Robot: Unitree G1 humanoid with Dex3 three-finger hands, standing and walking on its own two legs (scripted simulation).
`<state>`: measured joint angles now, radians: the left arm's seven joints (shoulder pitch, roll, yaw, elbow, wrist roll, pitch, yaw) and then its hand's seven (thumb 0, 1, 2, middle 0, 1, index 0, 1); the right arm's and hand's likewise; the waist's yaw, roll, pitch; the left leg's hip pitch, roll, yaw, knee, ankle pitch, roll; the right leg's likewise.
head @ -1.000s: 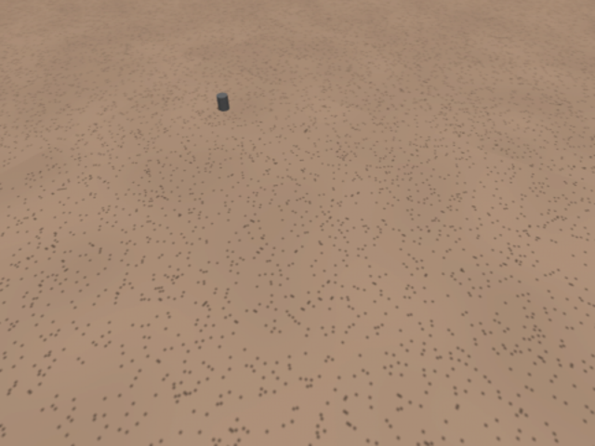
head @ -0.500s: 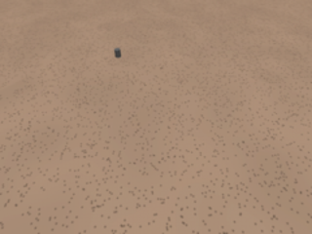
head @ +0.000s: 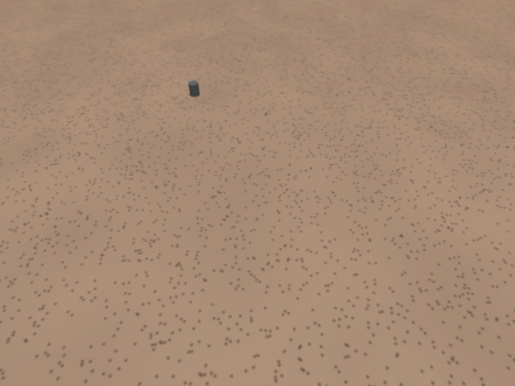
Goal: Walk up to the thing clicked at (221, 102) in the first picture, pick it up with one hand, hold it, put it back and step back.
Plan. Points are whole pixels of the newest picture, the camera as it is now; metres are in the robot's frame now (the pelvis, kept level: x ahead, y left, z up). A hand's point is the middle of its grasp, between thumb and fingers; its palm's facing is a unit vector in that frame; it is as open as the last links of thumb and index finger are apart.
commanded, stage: stand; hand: left
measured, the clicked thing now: (194, 88) +2.17 +0.51 -0.74
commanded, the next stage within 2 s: walk up in 0.12 s
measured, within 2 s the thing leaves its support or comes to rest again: neither
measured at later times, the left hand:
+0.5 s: hand (76, 359) +0.21 +0.35 -0.14, palm faces -0.36 -0.81 -0.47, open 7.4 cm
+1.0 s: hand (134, 201) +0.60 +0.35 -0.16, palm faces -0.51 -0.69 -0.52, open 7.4 cm
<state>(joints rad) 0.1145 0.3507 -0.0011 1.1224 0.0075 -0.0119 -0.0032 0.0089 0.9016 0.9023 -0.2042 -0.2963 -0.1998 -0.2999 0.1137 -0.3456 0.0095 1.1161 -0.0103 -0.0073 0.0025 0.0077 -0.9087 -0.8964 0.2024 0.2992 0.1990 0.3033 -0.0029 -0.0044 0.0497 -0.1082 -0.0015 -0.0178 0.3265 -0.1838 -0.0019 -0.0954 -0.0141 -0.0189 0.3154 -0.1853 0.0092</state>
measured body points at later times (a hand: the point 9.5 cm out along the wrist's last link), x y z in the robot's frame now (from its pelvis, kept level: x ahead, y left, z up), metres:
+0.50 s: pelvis +0.08 +0.07 -0.01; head +0.10 +0.05 +0.44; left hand +0.23 +0.39 -0.11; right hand +0.08 -0.29 -0.11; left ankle +0.01 +0.18 -0.75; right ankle +0.05 -0.08 -0.70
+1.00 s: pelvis +0.37 +0.13 -0.04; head +0.35 +0.13 +0.41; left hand +0.62 +0.39 -0.12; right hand +0.31 -0.23 -0.11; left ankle +0.58 +0.21 -0.72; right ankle +0.24 -0.09 -0.74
